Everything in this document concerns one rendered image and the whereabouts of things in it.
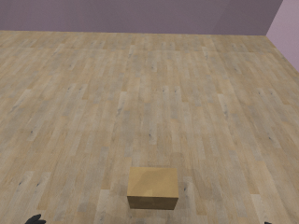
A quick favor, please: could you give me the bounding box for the carton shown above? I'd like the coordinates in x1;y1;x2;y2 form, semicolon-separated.
126;166;179;210

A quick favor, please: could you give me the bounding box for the left robot hand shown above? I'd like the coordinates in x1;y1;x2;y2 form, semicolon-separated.
25;214;47;224

